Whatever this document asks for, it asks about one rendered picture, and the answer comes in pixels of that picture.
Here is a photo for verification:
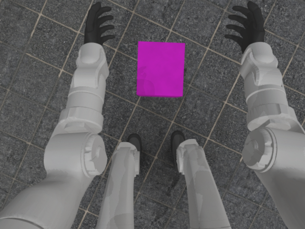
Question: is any robot left upper arm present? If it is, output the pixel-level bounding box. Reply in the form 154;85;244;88
0;132;107;229

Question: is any robot left forearm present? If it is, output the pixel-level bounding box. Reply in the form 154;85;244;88
44;42;109;165

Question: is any robot right upper arm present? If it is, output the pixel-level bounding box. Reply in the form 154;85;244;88
242;127;305;229

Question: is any robot right hand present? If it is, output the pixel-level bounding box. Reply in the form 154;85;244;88
224;1;265;53

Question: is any robot right shin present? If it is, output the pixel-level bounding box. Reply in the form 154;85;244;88
176;139;205;162

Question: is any robot left foot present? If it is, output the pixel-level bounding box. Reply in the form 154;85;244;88
127;134;142;157

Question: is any carton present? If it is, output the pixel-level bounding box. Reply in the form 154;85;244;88
136;41;185;98

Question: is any robot left hand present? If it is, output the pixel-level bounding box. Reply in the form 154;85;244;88
84;2;115;46

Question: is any robot right forearm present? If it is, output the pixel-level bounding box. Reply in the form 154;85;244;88
240;42;305;135

